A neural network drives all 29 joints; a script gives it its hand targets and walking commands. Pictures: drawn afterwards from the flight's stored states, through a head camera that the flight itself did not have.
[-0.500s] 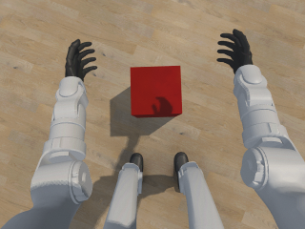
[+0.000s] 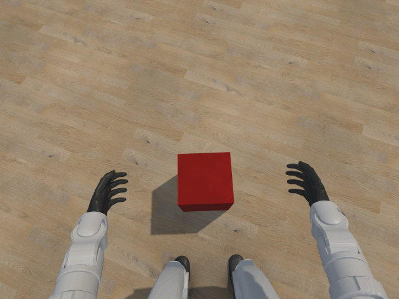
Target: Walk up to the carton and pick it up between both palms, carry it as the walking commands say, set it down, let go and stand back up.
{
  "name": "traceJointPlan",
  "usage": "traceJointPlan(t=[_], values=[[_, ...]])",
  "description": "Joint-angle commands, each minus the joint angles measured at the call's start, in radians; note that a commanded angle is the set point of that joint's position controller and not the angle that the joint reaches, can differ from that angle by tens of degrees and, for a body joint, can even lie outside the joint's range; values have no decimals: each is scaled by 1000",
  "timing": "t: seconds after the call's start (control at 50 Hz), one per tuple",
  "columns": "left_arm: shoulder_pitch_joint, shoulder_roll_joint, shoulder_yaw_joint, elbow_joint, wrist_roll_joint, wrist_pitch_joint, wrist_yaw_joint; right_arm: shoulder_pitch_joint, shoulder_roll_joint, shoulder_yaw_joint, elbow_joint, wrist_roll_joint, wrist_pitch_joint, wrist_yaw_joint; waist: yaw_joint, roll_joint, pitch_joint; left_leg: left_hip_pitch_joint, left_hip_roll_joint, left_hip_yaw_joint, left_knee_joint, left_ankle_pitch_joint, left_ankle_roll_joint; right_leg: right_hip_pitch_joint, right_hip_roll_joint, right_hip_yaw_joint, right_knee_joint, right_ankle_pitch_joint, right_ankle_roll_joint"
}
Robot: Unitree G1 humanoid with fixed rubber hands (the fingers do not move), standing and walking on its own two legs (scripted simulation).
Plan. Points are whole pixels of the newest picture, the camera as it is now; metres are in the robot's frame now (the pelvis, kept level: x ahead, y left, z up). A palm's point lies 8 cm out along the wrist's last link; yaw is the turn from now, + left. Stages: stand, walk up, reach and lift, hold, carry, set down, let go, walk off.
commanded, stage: let go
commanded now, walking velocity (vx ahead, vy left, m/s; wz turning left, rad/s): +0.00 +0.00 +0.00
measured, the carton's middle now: (204, 184) +0.45 +0.01 -0.61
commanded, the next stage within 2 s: stand in 0.74 s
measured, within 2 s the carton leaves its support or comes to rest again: neither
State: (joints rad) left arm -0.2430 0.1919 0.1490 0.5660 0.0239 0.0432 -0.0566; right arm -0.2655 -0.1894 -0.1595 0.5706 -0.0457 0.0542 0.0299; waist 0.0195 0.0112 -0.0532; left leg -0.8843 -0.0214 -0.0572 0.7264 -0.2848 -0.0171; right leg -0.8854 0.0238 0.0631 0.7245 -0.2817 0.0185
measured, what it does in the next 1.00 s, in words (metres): shifts its weight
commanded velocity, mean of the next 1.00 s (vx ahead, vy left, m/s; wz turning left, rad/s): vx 0.00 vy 0.00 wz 0.00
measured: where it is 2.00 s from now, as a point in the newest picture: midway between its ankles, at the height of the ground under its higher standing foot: (209, 291)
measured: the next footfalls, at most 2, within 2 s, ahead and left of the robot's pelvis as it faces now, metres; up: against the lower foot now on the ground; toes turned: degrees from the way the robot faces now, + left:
none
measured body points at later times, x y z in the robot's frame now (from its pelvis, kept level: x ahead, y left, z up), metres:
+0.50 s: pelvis +0.04 +0.00 +0.04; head +0.05 +0.00 +0.49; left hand +0.21 +0.23 -0.03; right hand +0.21 -0.24 -0.03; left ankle +0.02 +0.13 -0.70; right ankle +0.02 -0.13 -0.70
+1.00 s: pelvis +0.07 +0.00 +0.03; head +0.06 +0.00 +0.48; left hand +0.17 +0.27 -0.08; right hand +0.17 -0.27 -0.07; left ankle +0.02 +0.13 -0.70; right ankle +0.02 -0.13 -0.70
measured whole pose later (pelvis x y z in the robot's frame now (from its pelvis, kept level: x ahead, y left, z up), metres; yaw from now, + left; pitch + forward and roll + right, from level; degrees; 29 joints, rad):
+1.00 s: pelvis +0.07 +0.00 +0.03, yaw +0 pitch +3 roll +0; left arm 0.32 0.28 0.04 0.72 0.03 -0.06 0.01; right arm 0.33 -0.27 -0.03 0.70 -0.03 -0.06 -0.01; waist 0.00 -0.01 -0.08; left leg -0.23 0.00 -0.04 0.53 -0.35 -0.01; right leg -0.23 0.01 0.05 0.53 -0.35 0.01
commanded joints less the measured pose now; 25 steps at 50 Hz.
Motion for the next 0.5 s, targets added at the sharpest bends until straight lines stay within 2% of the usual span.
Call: traceJointPlan(t=[0.0,0.1,0.22,0.34,0.48], values=[[114,80,-10,-97,-8,-39,1,111,-81,3,-89,8,-41,3,-2,-15,-449,425,-21,46,-107,291,-18,409,26,-54,-107,256,7],[248,94,-40,-165,-22,-63,4,245,-88,32,-137,35,-70,5,4,-6,-315,554,-22,46,-181,326,-16,530,28,-42,-186,295,-1],[391,103,-70,-220,-32,-56,-2,394,-100,62,-187,43,-64,12,-10,-10,-170,678,-23,55,-282,322,-20,691,34,-46,-290,320,5],[439,109,-80,-230,-25,-9,-13,450,-110,81,-221,42,-19,33,-15,-15,2,749,-29,62,-356,231,-15,767,32,-60,-358,243,5],[432,111,-75,-237,7,65,-25,454,-114,87,-242,32,47,51,-17,-10,122,785,-31,62,-365,145,-3,776,23,-62,-374,150,-1]])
